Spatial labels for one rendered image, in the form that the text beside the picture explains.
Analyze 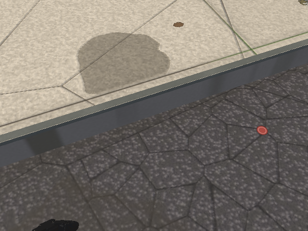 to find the robot left hand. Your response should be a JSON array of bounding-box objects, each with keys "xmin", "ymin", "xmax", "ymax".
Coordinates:
[{"xmin": 32, "ymin": 218, "xmax": 79, "ymax": 231}]

